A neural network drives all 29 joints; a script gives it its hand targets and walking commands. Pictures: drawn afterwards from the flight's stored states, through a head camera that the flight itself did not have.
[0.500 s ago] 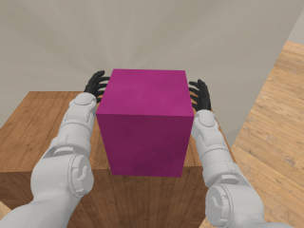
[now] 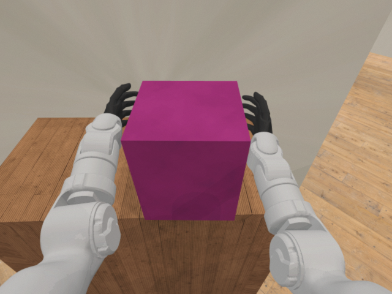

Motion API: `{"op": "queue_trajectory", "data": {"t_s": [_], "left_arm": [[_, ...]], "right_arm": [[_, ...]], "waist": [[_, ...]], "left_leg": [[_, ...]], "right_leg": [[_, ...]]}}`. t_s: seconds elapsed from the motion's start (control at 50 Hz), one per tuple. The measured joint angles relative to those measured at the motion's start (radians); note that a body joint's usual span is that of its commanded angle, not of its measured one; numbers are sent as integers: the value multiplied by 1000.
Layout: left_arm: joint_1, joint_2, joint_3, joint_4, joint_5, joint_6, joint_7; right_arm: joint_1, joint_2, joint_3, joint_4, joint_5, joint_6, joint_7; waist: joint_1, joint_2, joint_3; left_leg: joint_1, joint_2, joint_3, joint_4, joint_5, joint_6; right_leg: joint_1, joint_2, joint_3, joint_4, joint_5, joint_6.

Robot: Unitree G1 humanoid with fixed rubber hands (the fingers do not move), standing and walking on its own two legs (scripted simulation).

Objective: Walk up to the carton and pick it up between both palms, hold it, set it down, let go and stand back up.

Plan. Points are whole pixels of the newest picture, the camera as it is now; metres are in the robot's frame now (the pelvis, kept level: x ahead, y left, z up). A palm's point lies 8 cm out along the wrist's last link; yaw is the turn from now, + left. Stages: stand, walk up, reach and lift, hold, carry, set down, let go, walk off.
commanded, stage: reach and lift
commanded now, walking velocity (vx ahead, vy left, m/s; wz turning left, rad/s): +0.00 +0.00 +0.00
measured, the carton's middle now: (189, 152) +0.41 -0.01 +0.11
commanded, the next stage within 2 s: none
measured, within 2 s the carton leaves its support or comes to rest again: neither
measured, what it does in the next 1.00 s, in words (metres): stands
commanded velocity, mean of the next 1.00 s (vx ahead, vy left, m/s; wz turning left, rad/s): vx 0.00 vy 0.00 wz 0.00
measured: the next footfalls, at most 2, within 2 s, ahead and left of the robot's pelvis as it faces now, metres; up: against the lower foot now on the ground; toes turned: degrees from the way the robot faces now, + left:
none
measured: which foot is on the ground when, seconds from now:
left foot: down 0.00-1.00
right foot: down 0.00-1.00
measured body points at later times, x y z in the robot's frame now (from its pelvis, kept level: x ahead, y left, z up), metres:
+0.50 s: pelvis -0.01 +0.00 +0.00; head -0.05 +0.01 +0.45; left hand +0.43 +0.15 +0.22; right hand +0.40 -0.16 +0.22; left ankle +0.01 +0.12 -0.75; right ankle +0.01 -0.12 -0.75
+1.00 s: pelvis -0.01 +0.00 +0.00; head -0.08 +0.01 +0.44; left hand +0.40 +0.14 +0.27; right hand +0.39 -0.16 +0.28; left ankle +0.01 +0.12 -0.75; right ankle +0.01 -0.12 -0.75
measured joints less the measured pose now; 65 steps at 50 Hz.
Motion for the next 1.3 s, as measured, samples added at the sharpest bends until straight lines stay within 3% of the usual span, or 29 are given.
{"op": "queue_trajectory", "data": {"t_s": [0.46, 0.8, 1.3], "left_arm": [[41, -3, -78, -195, -82, 163, 73], [33, -3, -79, -249, -101, 284, 98], [-78, -3, -69, -261, -104, 448, 131]], "right_arm": [[-63, -103, 157, -8, 205, 88, -15], [-158, -149, 181, -4, 268, 239, -8], [-329, -236, 216, 76, 362, 387, 0]], "waist": [[-1, 3, -9], [-3, 20, -69], [-3, 34, -109]], "left_leg": [[0, 0, 0, 0, 9, 0], [2, 0, 0, 0, 12, 0], [2, 0, -1, 0, 15, 0]], "right_leg": [[0, 0, 0, 0, 9, 0], [2, 0, 0, 0, 12, 0], [2, 0, 0, 0, 15, 0]]}}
